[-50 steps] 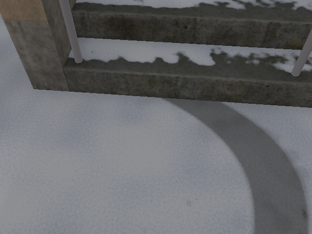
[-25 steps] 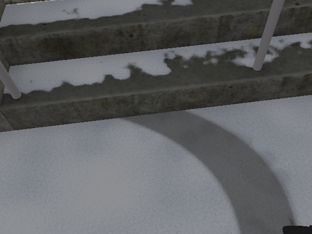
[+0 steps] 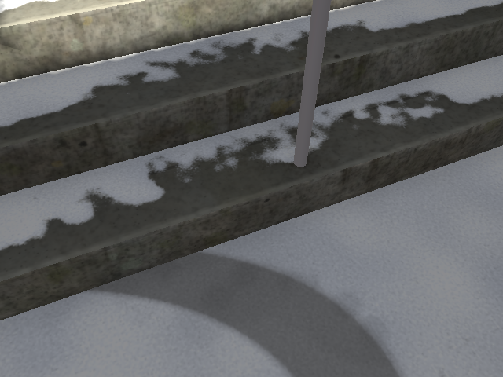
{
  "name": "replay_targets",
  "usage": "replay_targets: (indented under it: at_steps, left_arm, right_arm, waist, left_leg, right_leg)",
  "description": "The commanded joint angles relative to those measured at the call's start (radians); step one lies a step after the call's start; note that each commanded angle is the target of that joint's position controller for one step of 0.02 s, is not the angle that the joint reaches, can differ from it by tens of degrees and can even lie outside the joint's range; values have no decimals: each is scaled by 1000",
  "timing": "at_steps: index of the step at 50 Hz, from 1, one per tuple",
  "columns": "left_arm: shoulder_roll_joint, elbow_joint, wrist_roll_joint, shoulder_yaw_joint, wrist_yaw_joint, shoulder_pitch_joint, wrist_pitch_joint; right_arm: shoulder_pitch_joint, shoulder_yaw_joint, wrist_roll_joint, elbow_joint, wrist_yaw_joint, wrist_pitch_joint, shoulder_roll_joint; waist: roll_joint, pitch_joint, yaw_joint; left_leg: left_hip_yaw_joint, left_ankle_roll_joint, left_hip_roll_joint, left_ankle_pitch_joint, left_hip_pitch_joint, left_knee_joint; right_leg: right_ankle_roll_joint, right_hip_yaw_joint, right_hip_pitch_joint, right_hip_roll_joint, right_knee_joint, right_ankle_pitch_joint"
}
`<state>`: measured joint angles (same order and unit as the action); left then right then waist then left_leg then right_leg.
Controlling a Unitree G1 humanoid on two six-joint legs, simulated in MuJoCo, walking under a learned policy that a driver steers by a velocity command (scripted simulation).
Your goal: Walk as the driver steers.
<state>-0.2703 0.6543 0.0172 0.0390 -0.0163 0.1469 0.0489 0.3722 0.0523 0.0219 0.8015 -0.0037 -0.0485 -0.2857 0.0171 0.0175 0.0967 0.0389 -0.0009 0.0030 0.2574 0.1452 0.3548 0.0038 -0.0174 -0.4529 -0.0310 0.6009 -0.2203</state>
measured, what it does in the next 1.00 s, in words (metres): walks ahead, turning left: right foot, then left foot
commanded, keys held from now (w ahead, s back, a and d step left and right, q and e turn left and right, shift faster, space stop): w+q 1.00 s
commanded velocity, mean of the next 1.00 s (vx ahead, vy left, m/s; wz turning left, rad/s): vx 0.48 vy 0.00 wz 0.43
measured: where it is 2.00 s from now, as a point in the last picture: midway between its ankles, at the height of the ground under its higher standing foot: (125, 251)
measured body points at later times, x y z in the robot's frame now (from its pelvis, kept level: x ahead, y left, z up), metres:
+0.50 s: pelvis +0.23 -0.01 -0.02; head +0.27 +0.00 +0.43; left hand +0.16 +0.25 -0.15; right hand +0.49 -0.19 -0.11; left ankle +0.35 +0.10 -0.73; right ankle +0.08 -0.13 -0.74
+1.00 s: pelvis +0.49 +0.06 -0.01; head +0.52 +0.08 +0.44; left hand +0.57 +0.37 -0.10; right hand +0.62 -0.20 -0.13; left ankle +0.35 +0.09 -0.74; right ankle +0.67 +0.01 -0.73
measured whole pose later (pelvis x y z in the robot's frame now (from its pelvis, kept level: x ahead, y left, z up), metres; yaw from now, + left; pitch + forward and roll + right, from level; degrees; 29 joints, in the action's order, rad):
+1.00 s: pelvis +0.49 +0.06 -0.01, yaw +30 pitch +2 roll +1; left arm -0.26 0.72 -0.03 0.01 -0.01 0.06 0.05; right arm 0.41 0.07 -0.02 0.85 0.00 -0.04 -0.30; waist 0.02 -0.04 0.09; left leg 0.20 -0.10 -0.14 0.35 0.03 0.38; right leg 0.04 -0.04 -0.52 -0.02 0.58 -0.11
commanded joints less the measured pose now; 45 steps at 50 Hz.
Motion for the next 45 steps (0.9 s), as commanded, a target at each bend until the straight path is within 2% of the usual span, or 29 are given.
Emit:
replay_targets:
  at_steps: [1,2,3,4,5,6,7,8,10,13,15,16,17,18,20,22,24,25,26,27,28,29,30,31,32,34,36,41,45]
  left_arm:
    - [-80,-74,2,26,-4,-30,28]
    - [-98,-54,4,37,3,42,27]
    - [-137,-35,0,54,16,165,27]
    - [-243,-22,-24,81,27,282,21]
    - [-256,2,-27,90,20,345,21]
    - [-189,4,-21,67,15,305,30]
    - [-140,-3,-19,51,12,250,37]
    - [-113,-4,-20,43,9,197,42]
    - [-82,3,-27,36,6,143,52]
    - [-90,26,-32,44,10,142,66]
    - [-105,44,-32,48,16,139,66]
    - [-88,81,-53,34,9,192,60]
    - [-90,87,-52,35,7,194,59]
    - [-94,94,-48,36,10,205,59]
    - [-121,113,-44,43,18,223,58]
    - [-140,134,-44,49,26,240,47]
    - [-161,152,-46,51,35,252,34]
    - [-178,160,-50,52,38,261,27]
    - [-183,163,-49,49,40,266,19]
    - [-165,139,-49,41,41,262,13]
    - [-48,72,-43,14,15,318,15]
    - [-133,63,-55,31,11,207,22]
    - [-139,43,-40,30,4,134,31]
    - [-124,49,-38,20,4,133,41]
    - [-122,61,-47,19,11,136,35]
    - [-111,76,-73,14,16,186,4]
    - [-86,74,-79,9,4,183,-16]
    - [-84,22,-66,6,-1,-27,-17]
    - [-73,-9,-56,-6,-3,-151,1]
  right_arm:
    - [-39,38,13,-56,-3,-6,-179]
    - [-37,28,9,-52,-4,-5,-156]
    - [-65,11,-1,-63,-7,-10,-106]
    - [-65,-16,-9,-106,-7,-29,-17]
    - [-81,0,5,-125,4,-44,-83]
    - [-83,22,17,-119,4,-46,-145]
    - [-92,24,20,-112,0,-43,-141]
    - [-100,25,12,-105,-1,-37,-129]
    - [-104,27,7,-99,-5,-20,-100]
    - [-111,22,4,-101,-10,-3,-63]
    - [-159,17,0,-123,-14,0,-49]
    - [-209,9,-96,-129,-43,22,-34]
    - [-244,3,-91,-144,-61,30,-12]
    - [-282,-2,-75,-155,-73,34,-8]
    - [-330,-3,-59,-174,-89,38,-22]
    - [-349,0,-65,-183,-86,38,-43]
    - [-313,7,-72,-180,-73,39,-63]
    - [-259,12,-80,-168,-65,36,-82]
    - [-126,26,-87,-128,-55,28,-105]
    - [66,52,-91,-76,-39,21,-167]
    - [37,82,-75,-88,-27,25,-289]
    - [54,83,-38,-104,-26,33,-274]
    - [7,76,-32,-84,-20,36,-242]
    - [-29,62,-30,-76,-17,34,-191]
    - [-66,55,-33,-77,-13,25,-166]
    - [-99,41,-27,-72,-14,9,-136]
    - [-87,44,-19,-56,-19,-5,-146]
    - [-9,51,-29,-24,-11,0,-163]
    - [45,55,-35,-3,-2,-4,-174]
  waist:
    - [-137,-17,-68]
    - [-121,3,-108]
    - [-82,57,-177]
    - [162,157,-212]
    - [232,150,-233]
    - [156,65,-213]
    - [144,8,-184]
    - [124,-29,-162]
    - [115,-67,-125]
    - [79,-55,-109]
    - [59,-68,-112]
    - [18,-95,-110]
    - [60,-105,-118]
    - [77,-105,-132]
    - [82,-116,-136]
    - [67,-112,-133]
    - [86,-65,-108]
    - [92,-14,-78]
    - [69,71,-19]
    - [-3,190,55]
    - [-277,259,-37]
    - [-152,297,27]
    - [-86,148,7]
    - [-26,47,-34]
    - [-4,-4,-70]
    - [-25,10,-121]
    - [-40,10,-133]
    - [-71,-72,-62]
    - [-80,-58,-19]
  left_leg:
    - [198,-171,210,13,113,-90]
    - [189,-146,185,-13,163,-33]
    - [139,-98,126,-27,263,129]
    - [-9,-22,-1,125,524,482]
    - [25,-8,-12,298,666,707]
    - [89,-22,34,236,713,809]
    - [88,-29,57,149,720,822]
    - [85,-26,74,78,710,802]
    - [89,-17,95,-23,649,770]
    - [83,9,84,-127,638,734]
    - [72,19,82,-205,629,619]
    - [-35,15,45,-215,548,560]
    - [-69,5,48,-263,503,484]
    - [-90,-9,48,-295,469,422]
    - [-102,-40,52,-295,445,341]
    - [-119,-77,33,-212,442,274]
    - [-161,-124,-29,-91,365,249]
    - [-168,-156,-69,-16,280,234]
    - [-163,-188,-106,-11,113,180]
    - [-3,-235,1,59,-155,139]
    - [543,-372,293,146,-460,76]
    - [756,-397,328,136,-483,-54]
    - [576,-364,299,43,-380,-69]
    - [466,-332,264,-100,-230,-81]
    - [386,-300,219,-243,-117,-95]
    - [289,-281,162,-413,-10,-105]
    - [245,-287,126,-444,30,-117]
    - [276,-251,92,-224,20,-175]
    - [274,-217,80,-385,-39,-99]
  right_leg:
    - [-30,48,190,39,-131,52]
    - [-46,37,316,38,-162,44]
    - [-79,-62,498,-49,-184,18]
    - [-177,-374,744,-281,-244,-117]
    - [-268,-614,705,-390,-339,-277]
    - [-257,-557,641,-363,-352,-334]
    - [-226,-451,581,-312,-371,-293]
    - [-208,-360,524,-274,-397,-198]
    - [-173,-203,434,-223,-433,36]
    - [-169,-58,415,-204,-443,300]
    - [-164,12,403,-196,-453,352]
    - [-136,80,325,-164,-459,420]
    - [-121,125,301,-144,-458,428]
    - [-114,142,303,-147,-465,405]
    - [-110,150,356,-183,-466,389]
    - [-107,167,469,-214,-416,492]
    - [-96,197,550,-228,-269,821]
    - [-97,210,565,-235,-133,945]
    - [-88,228,524,-223,69,926]
    - [-66,240,343,-189,362,659]
    - [-7,211,-125,13,706,-246]
    - [-11,-9,-251,55,806,-312]
    - [-23,-40,-302,-7,769,-191]
    - [-23,-27,-254,-45,668,-118]
    - [-16,-23,-182,-70,601,-90]
    - [10,-22,-61,-71,535,-92]
    - [31,-4,-52,-66,471,-86]
    - [64,1,-171,-62,228,96]
    - [63,10,-130,-12,63,177]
